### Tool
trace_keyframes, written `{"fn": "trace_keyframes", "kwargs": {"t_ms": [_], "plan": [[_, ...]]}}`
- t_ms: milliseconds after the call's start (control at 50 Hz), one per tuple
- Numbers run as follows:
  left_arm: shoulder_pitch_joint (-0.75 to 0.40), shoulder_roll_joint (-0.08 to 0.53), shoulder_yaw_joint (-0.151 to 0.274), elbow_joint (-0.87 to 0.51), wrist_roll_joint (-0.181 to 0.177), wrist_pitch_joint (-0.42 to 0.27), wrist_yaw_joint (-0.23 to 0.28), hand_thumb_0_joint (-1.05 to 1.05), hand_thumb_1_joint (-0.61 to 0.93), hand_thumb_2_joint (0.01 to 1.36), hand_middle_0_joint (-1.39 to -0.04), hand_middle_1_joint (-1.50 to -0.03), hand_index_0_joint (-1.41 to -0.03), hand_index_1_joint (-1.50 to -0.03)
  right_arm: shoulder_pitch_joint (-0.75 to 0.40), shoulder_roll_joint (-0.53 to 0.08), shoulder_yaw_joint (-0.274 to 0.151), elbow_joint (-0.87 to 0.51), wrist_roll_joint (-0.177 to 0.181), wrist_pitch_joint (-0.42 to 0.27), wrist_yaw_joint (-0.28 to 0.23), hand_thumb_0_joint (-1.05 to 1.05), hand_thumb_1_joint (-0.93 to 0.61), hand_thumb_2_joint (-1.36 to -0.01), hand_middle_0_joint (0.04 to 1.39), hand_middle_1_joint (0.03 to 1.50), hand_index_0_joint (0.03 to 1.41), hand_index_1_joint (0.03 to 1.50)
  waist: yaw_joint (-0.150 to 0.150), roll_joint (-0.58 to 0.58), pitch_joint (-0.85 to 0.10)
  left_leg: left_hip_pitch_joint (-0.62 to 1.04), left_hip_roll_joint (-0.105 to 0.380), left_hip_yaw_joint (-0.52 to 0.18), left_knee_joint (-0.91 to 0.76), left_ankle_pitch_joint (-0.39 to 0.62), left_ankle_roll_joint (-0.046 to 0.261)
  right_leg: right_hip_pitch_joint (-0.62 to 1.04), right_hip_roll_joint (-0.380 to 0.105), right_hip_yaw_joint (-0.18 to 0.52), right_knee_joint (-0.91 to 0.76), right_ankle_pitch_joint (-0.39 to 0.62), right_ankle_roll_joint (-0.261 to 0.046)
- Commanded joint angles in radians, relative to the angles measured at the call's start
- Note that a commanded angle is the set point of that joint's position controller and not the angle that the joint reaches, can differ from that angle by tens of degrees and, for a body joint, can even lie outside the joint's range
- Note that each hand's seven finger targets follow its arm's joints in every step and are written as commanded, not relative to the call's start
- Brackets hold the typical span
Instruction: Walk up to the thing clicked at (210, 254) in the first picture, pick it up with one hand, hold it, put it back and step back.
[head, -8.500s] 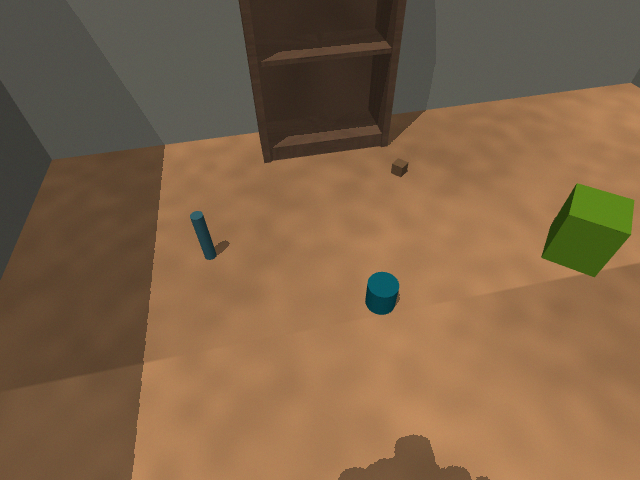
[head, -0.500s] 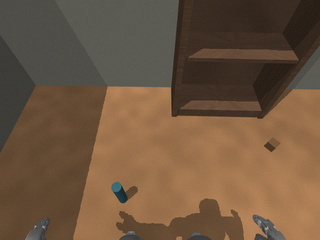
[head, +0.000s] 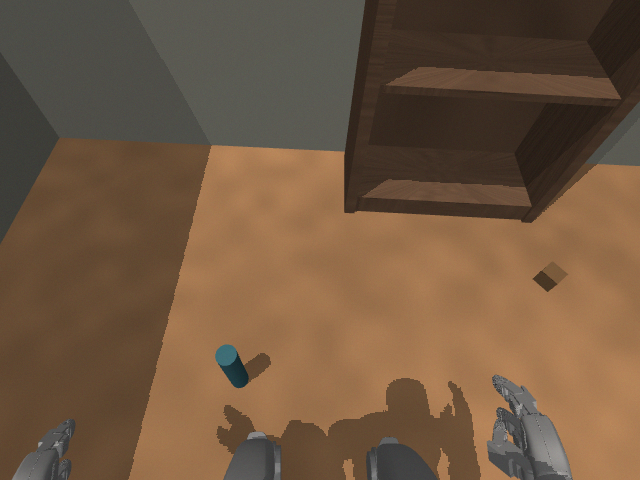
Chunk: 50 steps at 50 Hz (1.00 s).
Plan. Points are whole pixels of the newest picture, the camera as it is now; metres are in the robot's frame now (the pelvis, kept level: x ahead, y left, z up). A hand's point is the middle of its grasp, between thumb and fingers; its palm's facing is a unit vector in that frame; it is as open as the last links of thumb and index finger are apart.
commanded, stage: go down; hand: left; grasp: from the side
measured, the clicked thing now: (233, 368) +0.40 +0.21 -0.56
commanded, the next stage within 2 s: approach in 1.98 s
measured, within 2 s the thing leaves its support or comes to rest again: neither
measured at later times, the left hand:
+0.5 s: hand (96, 404) +0.26 +0.35 -0.19, palm faces +0.16 -0.97 -0.20, open 17.4 cm
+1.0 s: hand (96, 380) +0.30 +0.38 -0.23, palm faces +0.16 -0.98 -0.14, open 17.4 cm
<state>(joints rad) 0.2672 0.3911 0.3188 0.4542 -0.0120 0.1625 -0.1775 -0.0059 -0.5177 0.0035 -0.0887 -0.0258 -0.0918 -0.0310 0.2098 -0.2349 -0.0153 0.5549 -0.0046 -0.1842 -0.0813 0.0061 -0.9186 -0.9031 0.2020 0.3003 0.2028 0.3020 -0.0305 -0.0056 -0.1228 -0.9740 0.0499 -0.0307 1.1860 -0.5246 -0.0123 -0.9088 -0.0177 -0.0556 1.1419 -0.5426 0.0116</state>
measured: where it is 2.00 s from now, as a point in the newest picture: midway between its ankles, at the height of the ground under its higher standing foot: outside the picture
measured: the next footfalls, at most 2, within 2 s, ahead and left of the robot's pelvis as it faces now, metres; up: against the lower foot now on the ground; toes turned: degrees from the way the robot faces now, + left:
none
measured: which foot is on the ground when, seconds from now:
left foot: down 0.00-1.00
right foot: down 0.00-1.00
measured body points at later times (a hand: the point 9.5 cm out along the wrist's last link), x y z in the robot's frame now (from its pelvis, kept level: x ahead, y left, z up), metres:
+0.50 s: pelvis -0.05 +0.00 -0.13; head +0.12 +0.03 +0.29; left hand +0.25 +0.40 -0.17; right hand +0.12 -0.27 -0.23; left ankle +0.02 +0.12 -0.65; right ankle +0.00 -0.13 -0.65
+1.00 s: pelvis -0.07 +0.00 -0.21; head +0.13 +0.04 +0.19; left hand +0.29 +0.43 -0.22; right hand +0.08 -0.29 -0.31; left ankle +0.02 +0.12 -0.65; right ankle +0.00 -0.13 -0.65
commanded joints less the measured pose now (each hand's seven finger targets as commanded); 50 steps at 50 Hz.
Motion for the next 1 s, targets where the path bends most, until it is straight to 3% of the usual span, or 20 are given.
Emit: {"fn": "trace_keyframes", "kwargs": {"t_ms": [0, 20, 100, 140, 200, 240, 300, 320, 340, 360, 460, 540, 580, 680, 700, 760, 820, 840, 900, 980], "plan": [[-0.049, 0.220, 0.107, -0.145, -0.015, -0.087, -0.010, 0.000, -0.521, 0.000, -0.087, -0.011, -0.083, -0.013, 0.010, -0.164, -0.067, -0.128, -0.001, -0.062, -0.007, 0.000, -0.941, -0.907, 0.199, 0.300, 0.199, 0.300, -0.007, 0.103, -0.235, 0.156, -0.020, 0.000, -0.103, 0.292, 0.023, 0.023, 0.020, 0.013, -0.079, 0.253, -0.030], [-0.056, 0.257, 0.147, -0.105, -0.014, -0.103, -0.008, 0.000, -0.532, 0.000, -0.087, 0.000, -0.081, -0.001, 0.013, -0.171, -0.068, -0.122, -0.002, -0.063, -0.006, 0.000, -0.940, -0.907, 0.199, 0.300, 0.199, 0.300, 0.000, 0.098, -0.235, 0.127, -0.019, -0.001, -0.087, 0.269, 0.024, -0.001, 0.020, 0.014, -0.059, 0.234, -0.030], [-0.215, 0.295, 0.198, -0.014, -0.049, -0.219, -0.041, 0.000, -0.564, 0.000, -0.079, 0.000, -0.075, -0.003, -0.003, -0.183, -0.066, -0.103, -0.004, -0.081, -0.001, 0.000, -0.946, -0.909, 0.199, 0.300, 0.199, 0.300, -0.010, 0.068, -0.230, -0.035, -0.024, -0.002, 0.017, 0.106, 0.034, -0.150, 0.017, 0.025, 0.040, 0.107, -0.029], [-0.259, 0.340, 0.243, 0.024, -0.073, -0.288, -0.071, 0.000, -0.558, 0.000, -0.073, -0.021, -0.069, -0.023, 0.000, -0.187, -0.060, -0.098, -0.003, -0.088, -0.001, 0.000, -0.947, -0.909, 0.199, 0.300, 0.199, 0.300, 0.001, 0.068, -0.296, -0.088, -0.028, -0.001, 0.079, 0.109, 0.035, -0.177, 0.011, 0.041, 0.091, 0.102, -0.030], [-0.354, 0.359, 0.225, 0.036, -0.090, -0.371, -0.144, 0.000, -0.536, 0.040, -0.061, -0.063, -0.058, -0.065, 0.008, -0.217, -0.068, -0.080, -0.005, -0.092, 0.000, 0.000, -0.931, -0.906, 0.199, 0.300, 0.199, 0.300, -0.004, 0.134, -0.384, -0.100, -0.020, -0.026, 0.125, 0.075, 0.024, -0.286, 0.009, 0.047, 0.177, 0.057, -0.038], [-0.400, 0.445, 0.279, 0.052, -0.096, -0.398, -0.176, 0.000, -0.526, 0.035, -0.061, -0.048, -0.053, -0.052, 0.019, -0.240, -0.071, -0.063, -0.004, -0.088, -0.003, 0.000, -0.909, -0.901, 0.199, 0.300, 0.199, 0.300, 0.019, 0.178, -0.460, -0.066, -0.011, -0.049, 0.137, 0.087, 0.016, -0.338, 0.010, 0.040, 0.221, 0.060, -0.041], [-0.442, 0.485, 0.312, 0.102, -0.107, -0.412, -0.207, 0.000, -0.525, 0.042, -0.057, -0.047, -0.047, -0.052, 0.022, -0.247, -0.056, -0.057, -0.006, -0.074, 0.000, 0.000, -0.891, -0.898, 0.199, 0.300, 0.199, 0.300, 0.039, 0.185, -0.516, -0.092, -0.013, -0.050, 0.184, 0.127, 0.014, -0.361, 0.012, 0.038, 0.259, 0.086, -0.043], [-0.412, 0.492, 0.345, 0.149, -0.113, -0.413, -0.208, 0.000, -0.546, 0.047, -0.061, -0.056, -0.050, -0.063, 0.011, -0.247, -0.049, -0.064, -0.003, -0.070, 0.002, 0.000, -0.894, -0.899, 0.199, 0.300, 0.199, 0.300, 0.051, 0.164, -0.526, -0.096, -0.014, -0.052, 0.189, 0.145, 0.016, -0.367, 0.018, 0.025, 0.272, 0.097, -0.045], [-0.421, 0.491, 0.342, 0.165, -0.114, -0.413, -0.215, 0.000, -0.555, 0.045, -0.061, -0.054, -0.051, -0.061, 0.009, -0.250, -0.049, -0.052, -0.003, -0.065, 0.003, 0.000, -0.893, -0.898, 0.199, 0.300, 0.199, 0.300, 0.057, 0.168, -0.527, -0.104, -0.015, -0.055, 0.199, 0.152, 0.017, -0.385, 0.019, 0.022, 0.284, 0.099, -0.046], [-0.414, 0.524, 0.378, 0.183, -0.116, -0.413, -0.218, 0.000, -0.560, 0.044, -0.062, -0.058, -0.053, -0.063, 0.005, -0.257, -0.050, -0.051, -0.003, -0.061, 0.004, 0.000, -0.891, -0.898, 0.199, 0.300, 0.199, 0.300, 0.072, 0.167, -0.536, -0.110, -0.016, -0.056, 0.206, 0.150, 0.019, -0.392, 0.020, 0.020, 0.294, 0.096, -0.048], [-0.494, 0.545, 0.409, 0.268, -0.136, -0.438, -0.259, 0.000, -0.552, 0.048, -0.061, -0.062, -0.053, -0.066, 0.000, -0.253, -0.041, -0.026, -0.004, -0.043, 0.011, 0.000, -0.894, -0.898, 0.199, 0.300, 0.199, 0.300, 0.049, 0.099, -0.547, -0.245, -0.022, -0.033, 0.318, 0.177, 0.036, -0.408, 0.023, 0.025, 0.342, 0.122, -0.045], [-0.657, 0.609, 0.426, 0.289, -0.144, -0.503, -0.303, 0.000, -0.531, 0.037, -0.059, -0.063, -0.056, -0.062, -0.002, -0.263, -0.038, -0.009, -0.010, -0.044, 0.010, 0.000, -0.897, -0.899, 0.199, 0.300, 0.199, 0.300, 0.012, 0.112, -0.492, -0.342, -0.016, -0.038, 0.360, 0.043, 0.036, -0.504, 0.023, 0.029, 0.383, 0.018, -0.045], [-0.719, 0.603, 0.409, 0.319, -0.144, -0.533, -0.326, 0.000, -0.510, 0.035, -0.055, -0.055, -0.052, -0.053, 0.009, -0.263, -0.037, 0.014, -0.015, -0.047, 0.007, 0.000, -0.900, -0.900, 0.199, 0.300, 0.199, 0.300, -0.009, 0.112, -0.467, -0.383, -0.014, -0.039, 0.382, -0.028, 0.035, -0.555, 0.024, 0.037, 0.391, -0.036, -0.044], [-0.796, 0.712, 0.459, 0.329, -0.150, -0.567, -0.380, 0.000, -0.513, 0.008, -0.063, -0.040, -0.061, -0.037, 0.017, -0.293, -0.024, 0.015, -0.021, -0.048, 0.006, 0.000, -0.898, -0.899, 0.199, 0.300, 0.200, 0.300, 0.014, 0.187, -0.555, -0.371, -0.010, -0.053, 0.410, -0.052, 0.027, -0.618, 0.027, 0.021, 0.463, -0.050, -0.049], [-0.799, 0.708, 0.456, 0.350, -0.151, -0.565, -0.389, 0.000, -0.524, 0.004, -0.064, -0.037, -0.062, -0.034, 0.024, -0.299, -0.021, 0.031, -0.023, -0.045, 0.007, 0.000, -0.904, -0.901, 0.200, 0.300, 0.200, 0.300, 0.017, 0.217, -0.560, -0.354, -0.008, -0.062, 0.411, -0.049, 0.022, -0.646, 0.027, 0.011, 0.488, -0.044, -0.051], [-0.817, 0.776, 0.504, 0.334, -0.154, -0.558, -0.401, 0.000, -0.545, 0.013, -0.063, -0.034, -0.056, -0.036, 0.016, -0.306, -0.013, 0.016, -0.023, -0.041, 0.003, 0.000, -0.908, -0.903, 0.199, 0.300, 0.199, 0.300, 0.037, 0.206, -0.628, -0.366, -0.011, -0.057, 0.440, -0.029, 0.024, -0.628, 0.028, 0.002, 0.509, -0.031, -0.051], [-0.791, 0.795, 0.521, 0.346, -0.166, -0.544, -0.414, 0.000, -0.530, 0.017, -0.060, -0.028, -0.052, -0.031, 0.012, -0.308, -0.005, 0.023, -0.022, -0.035, 0.002, 0.000, -0.913, -0.905, 0.199, 0.300, 0.199, 0.300, 0.050, 0.208, -0.639, -0.401, -0.015, -0.044, 0.471, 0.009, 0.026, -0.617, 0.028, 0.005, 0.528, -0.010, -0.051], [-0.782, 0.779, 0.512, 0.382, -0.164, -0.535, -0.418, 0.000, -0.530, 0.024, -0.056, -0.029, -0.049, -0.033, 0.025, -0.311, -0.008, 0.046, -0.022, -0.032, 0.004, 0.000, -0.912, -0.905, 0.199, 0.300, 0.199, 0.300, 0.041, 0.201, -0.605, -0.410, -0.012, -0.049, 0.477, 0.005, 0.026, -0.651, 0.030, -0.002, 0.538, -0.017, -0.052], [-0.790, 0.818, 0.541, 0.358, -0.170, -0.529, -0.426, 0.000, -0.540, 0.019, -0.059, -0.022, -0.048, -0.028, 0.015, -0.318, -0.006, 0.031, -0.020, -0.030, 0.003, 0.000, -0.913, -0.905, 0.199, 0.300, 0.199, 0.300, 0.054, 0.203, -0.620, -0.428, -0.013, -0.048, 0.504, 0.042, 0.028, -0.666, 0.032, -0.011, 0.568, 0.011, -0.055], [-0.816, 0.803, 0.539, 0.386, -0.183, -0.533, -0.443, 0.000, -0.563, 0.034, -0.054, -0.026, -0.041, -0.036, 0.015, -0.318, -0.001, 0.042, -0.021, -0.031, 0.006, 0.000, -0.924, -0.909, 0.199, 0.300, 0.199, 0.300, 0.029, 0.186, -0.585, -0.466, -0.012, -0.048, 0.551, 0.076, 0.032, -0.697, 0.035, -0.019, 0.600, 0.035, -0.055]]}}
